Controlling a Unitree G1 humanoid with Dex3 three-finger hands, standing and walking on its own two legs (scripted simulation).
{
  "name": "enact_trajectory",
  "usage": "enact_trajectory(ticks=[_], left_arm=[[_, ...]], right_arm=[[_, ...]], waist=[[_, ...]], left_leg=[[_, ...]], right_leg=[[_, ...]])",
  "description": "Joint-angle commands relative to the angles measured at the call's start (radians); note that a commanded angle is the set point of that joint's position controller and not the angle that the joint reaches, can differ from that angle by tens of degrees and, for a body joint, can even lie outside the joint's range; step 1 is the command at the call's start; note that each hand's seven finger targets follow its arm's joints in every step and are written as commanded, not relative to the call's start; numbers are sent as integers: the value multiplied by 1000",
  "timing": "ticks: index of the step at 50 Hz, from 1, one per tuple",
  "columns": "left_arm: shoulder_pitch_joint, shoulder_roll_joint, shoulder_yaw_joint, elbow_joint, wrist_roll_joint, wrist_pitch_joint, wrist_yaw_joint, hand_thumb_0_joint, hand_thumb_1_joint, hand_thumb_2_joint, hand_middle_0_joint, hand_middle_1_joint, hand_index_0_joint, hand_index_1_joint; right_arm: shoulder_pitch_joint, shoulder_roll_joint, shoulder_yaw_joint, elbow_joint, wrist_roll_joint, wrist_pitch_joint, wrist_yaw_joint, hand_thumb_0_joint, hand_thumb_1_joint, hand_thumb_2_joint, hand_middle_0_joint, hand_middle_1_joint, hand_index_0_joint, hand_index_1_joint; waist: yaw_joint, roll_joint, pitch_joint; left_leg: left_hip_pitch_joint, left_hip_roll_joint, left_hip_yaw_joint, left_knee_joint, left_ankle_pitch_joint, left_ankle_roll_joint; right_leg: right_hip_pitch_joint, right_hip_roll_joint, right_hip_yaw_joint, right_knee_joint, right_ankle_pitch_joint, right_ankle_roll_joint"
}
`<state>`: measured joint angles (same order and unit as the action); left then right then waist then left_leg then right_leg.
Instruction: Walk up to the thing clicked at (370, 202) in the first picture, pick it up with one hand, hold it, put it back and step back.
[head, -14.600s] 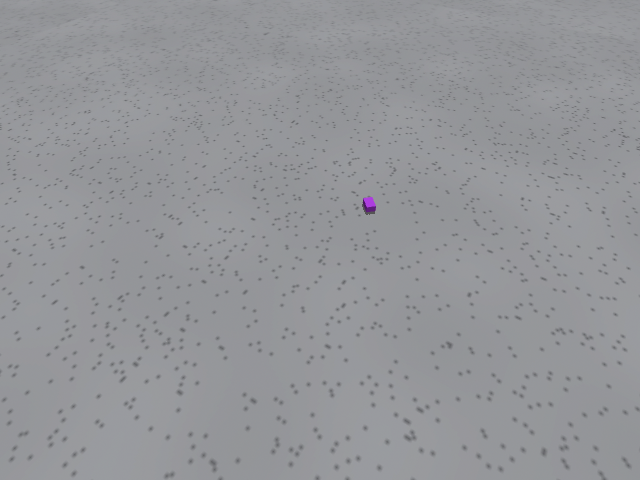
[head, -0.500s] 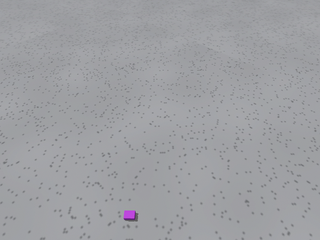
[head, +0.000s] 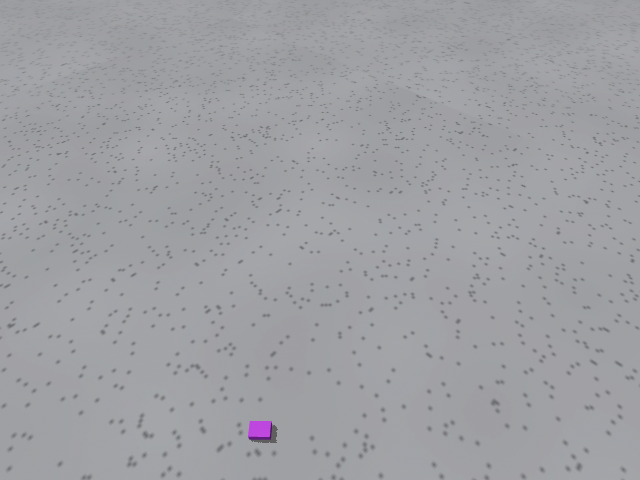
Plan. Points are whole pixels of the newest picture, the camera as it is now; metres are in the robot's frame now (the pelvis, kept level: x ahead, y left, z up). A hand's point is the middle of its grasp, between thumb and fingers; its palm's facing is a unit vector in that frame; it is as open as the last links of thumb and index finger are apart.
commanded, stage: stand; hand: left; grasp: from above
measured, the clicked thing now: (260, 430) +0.39 +0.21 -0.77
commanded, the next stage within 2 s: rise first in 0.72 s
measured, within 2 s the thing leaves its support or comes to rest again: neither
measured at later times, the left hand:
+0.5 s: hand out of the picture +0.07 +0.25 -0.16, palm faces -0.03 -0.94 -0.35, open 7.4 cm
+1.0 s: hand out of the picture +0.13 +0.25 -0.17, palm faces +0.03 -0.94 -0.33, open 7.5 cm
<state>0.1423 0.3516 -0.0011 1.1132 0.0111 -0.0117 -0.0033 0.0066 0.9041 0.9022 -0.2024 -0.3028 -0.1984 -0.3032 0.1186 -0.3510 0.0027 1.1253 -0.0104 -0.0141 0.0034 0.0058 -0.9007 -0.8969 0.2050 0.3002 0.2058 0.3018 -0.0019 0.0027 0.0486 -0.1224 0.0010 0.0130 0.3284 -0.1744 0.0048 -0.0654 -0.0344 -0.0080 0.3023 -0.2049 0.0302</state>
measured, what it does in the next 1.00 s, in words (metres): stands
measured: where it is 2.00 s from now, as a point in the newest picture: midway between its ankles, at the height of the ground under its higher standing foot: outside the picture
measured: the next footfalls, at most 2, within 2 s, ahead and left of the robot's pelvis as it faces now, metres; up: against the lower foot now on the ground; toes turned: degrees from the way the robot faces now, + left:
none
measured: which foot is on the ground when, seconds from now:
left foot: down 0.00-1.00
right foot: down 0.00-1.00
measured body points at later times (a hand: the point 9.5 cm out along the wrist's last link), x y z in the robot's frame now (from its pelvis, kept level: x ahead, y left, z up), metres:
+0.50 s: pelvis +0.00 +0.00 +0.00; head +0.01 +0.00 +0.45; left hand +0.07 +0.30 -0.13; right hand +0.08 -0.30 -0.13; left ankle +0.00 +0.12 -0.75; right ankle -0.02 -0.14 -0.75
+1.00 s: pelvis -0.02 +0.00 -0.01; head +0.04 +0.00 +0.43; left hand +0.13 +0.30 -0.14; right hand +0.09 -0.28 -0.14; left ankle +0.00 +0.12 -0.75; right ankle -0.02 -0.14 -0.75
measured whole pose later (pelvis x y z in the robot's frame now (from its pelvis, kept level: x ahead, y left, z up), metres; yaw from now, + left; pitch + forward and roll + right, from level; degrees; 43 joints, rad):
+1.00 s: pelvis -0.02 +0.00 -0.01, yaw +0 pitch +5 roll +0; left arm -0.04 0.34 0.11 1.10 0.04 -0.03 -0.01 0.01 0.75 0.80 -0.32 -0.42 -0.31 -0.43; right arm 0.19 -0.29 0.00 0.85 0.03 -0.05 -0.03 0.01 -0.89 -0.90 0.20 0.30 0.20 0.30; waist -0.01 -0.01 0.03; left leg -0.38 0.01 0.00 0.54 -0.24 0.00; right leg -0.33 -0.03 -0.01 0.53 -0.28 0.02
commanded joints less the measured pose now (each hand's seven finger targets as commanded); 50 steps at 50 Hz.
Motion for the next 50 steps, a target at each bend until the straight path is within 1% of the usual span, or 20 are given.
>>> enact_trajectory(ticks=[1,3,10,12,17,23,30,33,34,40,41,42,43,44,45,46,47,48,49,50], left_arm=[[-30,210,40,-52,0,-16,14,0,900,900,-200,-300,-200,-301],[-23,208,40,-51,1,-15,13,0,900,900,-200,-300,-200,-301],[-31,209,40,-59,1,-18,14,0,900,900,-200,-300,-200,-301],[-31,211,40,-58,0,-18,14,0,900,900,-200,-300,-200,-301],[-32,209,41,-57,2,-15,14,0,900,900,-200,-300,-200,-301],[-32,209,40,-54,1,-17,14,0,900,900,-200,-300,-200,-301],[-28,208,40,-55,4,-16,13,0,900,900,-200,-300,-200,-301],[-27,208,39,-59,1,-17,13,0,900,900,-200,-300,-200,-301],[-37,210,42,-60,2,-17,13,0,900,900,-200,-300,-200,-301],[-24,209,39,-56,2,-15,14,0,900,900,-200,-300,-200,-301],[-27,209,39,-55,0,-16,14,0,954,833,-280,-271,-280,-262],[-377,54,40,-406,-57,-114,31,0,874,839,-360,-332,-317,-342],[-517,97,57,-349,-55,-109,38,0,794,805,-368,-384,-326,-422],[-339,155,99,-186,-39,-74,38,0,714,753,-386,-464,-363,-489],[-287,182,120,-98,-20,-48,28,0,634,734,-397,-486,-377,-507],[-350,242,151,-113,0,-45,16,0,554,705,-403,-558,-398,-563],[-345,254,175,-93,26,-49,8,0,474,663,-418,-620,-426,-611],[-233,248,196,-37,57,-36,-5,0,394,638,-435,-655,-451,-637],[-156,219,201,-47,79,-24,-18,0,314,631,-434,-681,-452,-662],[-121,213,208,-89,90,-13,-24,0,234,625,-457,-672,-468,-660]], right_arm=[[-36,-210,-37,-62,3,-20,-12,0,-900,-900,200,300,200,300],[-42,-217,-39,-62,3,-19,-12,0,-900,-900,200,300,200,300],[-32,-211,-39,-64,3,-20,-12,0,-900,-900,200,300,200,300],[-43,-213,-39,-67,3,-21,-12,0,-900,-900,200,300,200,300],[-32,-210,-38,-63,1,-20,-14,0,-900,-900,200,300,200,300],[-34,-213,-39,-63,3,-20,-12,0,-900,-900,200,300,200,300],[-43,-214,-40,-64,2,-18,-12,0,-900,-900,200,300,200,300],[-45,-213,-40,-67,3,-21,-12,0,-900,-900,200,300,200,300],[-31,-209,-39,-64,2,-21,-12,0,-900,-900,200,300,200,300],[-40,-211,-40,-65,3,-22,-13,0,-900,-900,200,300,200,300],[-34,-212,-39,-61,3,-21,-13,0,-923,-913,198,301,199,301],[-32,-56,8,-347,75,-71,-33,0,-936,-909,201,300,200,300],[21,-82,1,-288,73,-68,-43,0,-856,-890,199,300,199,300],[64,-112,-17,-300,77,-53,-53,0,-868,-895,199,300,199,300],[87,-112,-26,-310,73,-46,-55,0,-858,-889,199,300,200,300],[89,-109,-36,-338,67,-47,-57,0,-889,-897,200,300,200,300],[102,-110,-55,-359,52,-53,-58,0,-889,-897,200,300,200,300],[139,-104,-69,-362,39,-54,-53,0,-902,-899,200,300,200,300],[149,-97,-80,-388,29,-54,-43,0,-893,-896,200,300,200,300],[146,-96,-86,-425,29,-57,-38,0,-886,-895,200,300,200,300]], waist=[[2,-8,-53],[7,-7,-61],[1,-10,-70],[3,0,-75],[3,0,-58],[3,-5,-58],[5,-3,-52],[7,-2,-75],[0,-4,-70],[4,-7,-59],[3,-12,-58],[-116,4,8],[-90,-6,-37],[-64,-26,-18],[-58,-59,-55],[-38,-50,-96],[-31,-43,-176],[-16,-24,-227],[13,24,-269],[30,58,-301]], left_leg=[[29,130,-111,-44,182,23],[44,132,-110,-38,187,25],[44,131,-102,-34,197,25],[50,133,-105,-30,227,23],[23,128,-103,-42,192,21],[35,132,-108,-38,206,23],[31,130,-109,-45,160,22],[51,134,-110,-37,210,23],[37,128,-102,-36,202,24],[46,132,-108,-40,210,21],[47,133,-105,-40,195,22],[-81,2,23,20,3,6],[-74,-4,20,38,-21,5],[-110,3,20,54,-39,6],[-148,-4,15,102,-22,10],[-174,-4,14,144,-10,12],[-178,-4,11,185,27,11],[-204,-13,13,227,50,8],[-220,-17,13,253,81,0],[-223,-18,15,267,95,-6]], right_leg=[[-26,-106,70,-39,135,-43],[-28,-104,68,-42,140,-43],[-16,-109,72,-42,165,-45],[-16,-108,70,-34,180,-45],[-12,-108,71,-39,161,-45],[-12,-107,69,-43,160,-43],[-27,-105,69,-50,122,-44],[-19,-106,66,-37,159,-44],[-15,-111,73,-41,167,-45],[-29,-103,64,-37,154,-43],[-30,-105,71,-40,145,-44],[-271,37,-5,38,73,-36],[-234,32,-15,53,54,-37],[-232,42,-28,68,12,-42],[-255,41,-28,100,15,-46],[-264,38,-26,139,23,-46],[-270,36,-20,184,66,-46],[-282,32,-18,226,87,-48],[-283,32,-17,260,100,-56],[-280,36,-16,280,100,-59]])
